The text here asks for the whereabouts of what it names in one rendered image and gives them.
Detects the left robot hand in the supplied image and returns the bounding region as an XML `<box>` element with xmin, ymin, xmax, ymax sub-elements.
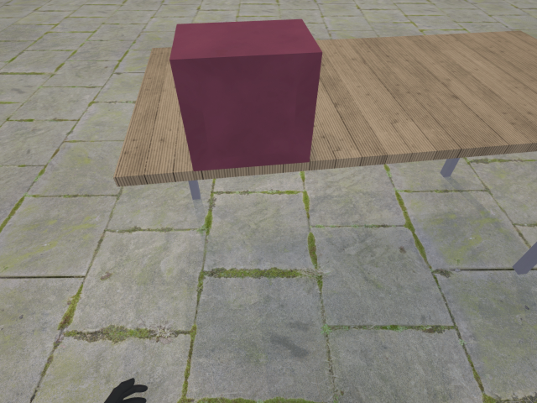
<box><xmin>104</xmin><ymin>378</ymin><xmax>148</xmax><ymax>403</ymax></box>

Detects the carton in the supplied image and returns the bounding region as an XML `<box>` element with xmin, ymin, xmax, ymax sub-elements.
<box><xmin>169</xmin><ymin>19</ymin><xmax>322</xmax><ymax>171</ymax></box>

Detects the table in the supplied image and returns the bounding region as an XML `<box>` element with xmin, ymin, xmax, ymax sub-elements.
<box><xmin>113</xmin><ymin>30</ymin><xmax>537</xmax><ymax>275</ymax></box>

